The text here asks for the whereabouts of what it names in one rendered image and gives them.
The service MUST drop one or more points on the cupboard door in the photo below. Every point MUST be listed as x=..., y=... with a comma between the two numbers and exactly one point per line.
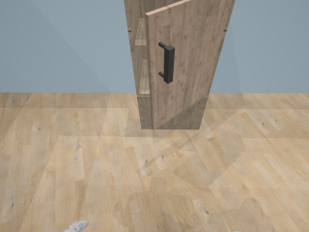
x=194, y=28

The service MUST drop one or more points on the handle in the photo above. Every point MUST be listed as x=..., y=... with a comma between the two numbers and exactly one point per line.
x=169, y=59

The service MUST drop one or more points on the left robot hand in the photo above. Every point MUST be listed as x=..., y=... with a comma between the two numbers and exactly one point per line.
x=78, y=226

